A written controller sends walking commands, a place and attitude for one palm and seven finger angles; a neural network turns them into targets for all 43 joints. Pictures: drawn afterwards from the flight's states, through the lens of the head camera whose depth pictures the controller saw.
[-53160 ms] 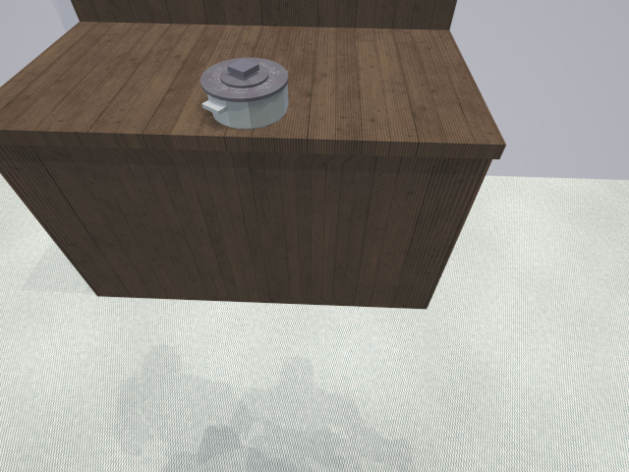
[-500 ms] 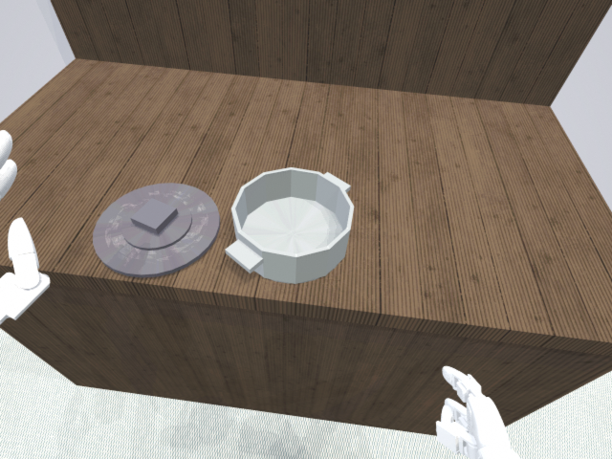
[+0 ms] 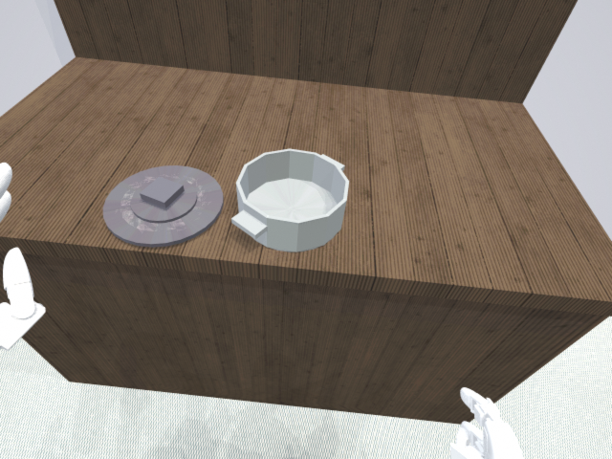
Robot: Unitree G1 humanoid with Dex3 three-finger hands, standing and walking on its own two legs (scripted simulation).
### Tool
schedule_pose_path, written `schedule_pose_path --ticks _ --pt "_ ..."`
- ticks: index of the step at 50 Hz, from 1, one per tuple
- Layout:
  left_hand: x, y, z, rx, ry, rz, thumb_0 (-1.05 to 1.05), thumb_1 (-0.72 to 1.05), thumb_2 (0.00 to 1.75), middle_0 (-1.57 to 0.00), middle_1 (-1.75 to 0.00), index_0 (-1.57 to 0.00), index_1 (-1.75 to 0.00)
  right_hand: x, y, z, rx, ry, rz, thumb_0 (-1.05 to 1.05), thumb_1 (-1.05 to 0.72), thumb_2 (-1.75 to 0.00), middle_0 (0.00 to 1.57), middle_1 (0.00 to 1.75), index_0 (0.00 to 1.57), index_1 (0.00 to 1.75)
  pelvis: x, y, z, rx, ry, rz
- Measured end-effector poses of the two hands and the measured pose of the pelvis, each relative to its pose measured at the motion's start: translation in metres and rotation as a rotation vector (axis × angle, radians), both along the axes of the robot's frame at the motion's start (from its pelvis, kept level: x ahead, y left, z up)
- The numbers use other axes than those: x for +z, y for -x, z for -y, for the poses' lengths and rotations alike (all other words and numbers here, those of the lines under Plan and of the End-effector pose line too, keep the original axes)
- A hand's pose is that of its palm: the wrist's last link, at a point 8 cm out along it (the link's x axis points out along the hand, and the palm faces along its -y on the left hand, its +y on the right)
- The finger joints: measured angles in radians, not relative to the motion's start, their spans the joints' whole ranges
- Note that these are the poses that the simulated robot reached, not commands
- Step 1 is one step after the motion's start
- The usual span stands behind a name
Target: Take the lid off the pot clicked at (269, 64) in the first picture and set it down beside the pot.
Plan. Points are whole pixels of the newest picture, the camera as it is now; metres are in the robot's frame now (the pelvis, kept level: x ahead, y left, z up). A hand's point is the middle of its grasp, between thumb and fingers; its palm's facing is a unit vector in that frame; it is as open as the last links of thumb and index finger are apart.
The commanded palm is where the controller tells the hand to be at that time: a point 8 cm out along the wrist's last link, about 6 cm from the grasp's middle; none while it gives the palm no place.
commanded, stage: step back with the hand held close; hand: left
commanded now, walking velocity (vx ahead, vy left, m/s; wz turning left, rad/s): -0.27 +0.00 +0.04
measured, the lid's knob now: (162, 192) +0.51 +0.28 +0.04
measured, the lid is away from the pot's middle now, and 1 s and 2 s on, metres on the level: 0.22 0.22 0.22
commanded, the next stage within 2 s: stop stepping back and stand still in 0.56 s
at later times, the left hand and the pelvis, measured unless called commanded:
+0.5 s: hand (16, 428) +0.10 +0.20 +0.21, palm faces +0.29 -0.84 -0.46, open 7.4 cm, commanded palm +0.04 +0.26 +0.22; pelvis -0.09 -0.02 +0.01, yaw -1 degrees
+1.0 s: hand out of the picture -0.02 +0.24 +0.23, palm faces +0.36 -0.82 -0.44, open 7.4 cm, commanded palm -0.08 +0.29 +0.22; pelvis -0.21 +0.01 +0.00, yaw +0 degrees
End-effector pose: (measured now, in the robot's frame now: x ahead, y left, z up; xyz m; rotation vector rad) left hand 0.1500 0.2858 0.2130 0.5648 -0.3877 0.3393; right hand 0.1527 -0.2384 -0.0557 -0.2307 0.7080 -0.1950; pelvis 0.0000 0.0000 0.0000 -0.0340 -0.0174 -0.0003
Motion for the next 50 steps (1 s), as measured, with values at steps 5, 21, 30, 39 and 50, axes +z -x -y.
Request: schedule_pose_path --ticks 5,21,30,39,50 --pt "0.001 0.009 0.005 -0.012 0.008 0.028 0.01 0.88 0.90 -0.21 -0.30 -0.21 -0.30 -0.004 0.012 -0.012 0.041 -0.024 0.007 0.01 -0.91 -0.90 0.20 0.30 0.20 0.30 -0.001 0.014 0.000 -0.017 0.001 -0.027" --pt "0.012 0.059 0.037 -0.168 -0.074 -0.014 0.01 0.88 0.90 -0.22 -0.30 -0.21 -0.30 0.003 0.077 0.010 0.009 -0.010 0.008 0.01 -0.90 -0.90 0.20 0.30 0.20 0.30 0.003 0.082 0.015 -0.046 0.030 -0.021" --pt "0.002 0.098 0.020 -0.126 0.069 0.081 0.01 0.88 0.90 -0.22 -0.30 -0.21 -0.30 0.017 0.119 0.020 -0.033 0.064 -0.044 0.01 -0.91 -0.90 0.20 0.30 0.20 0.30 0.007 0.110 0.009 -0.002 -0.019 -0.034" --pt "-0.031 0.128 -0.002 -0.147 0.079 -0.109 0.01 0.88 0.90 -0.21 -0.30 -0.20 -0.30 0.021 0.164 -0.012 -0.015 0.017 0.020 0.01 -0.91 -0.90 0.20 0.30 0.20 0.30 0.007 0.173 -0.009 -0.031 -0.006 -0.044" --pt "0.030 0.211 0.003 -0.133 -0.057 0.134 0.01 0.88 0.90 -0.22 -0.30 -0.21 -0.30 -0.010 0.227 -0.023 0.011 -0.041 -0.027 0.01 -0.90 -0.90 0.20 0.30 0.20 0.30 0.000 0.206 -0.014 0.001 0.031 0.001"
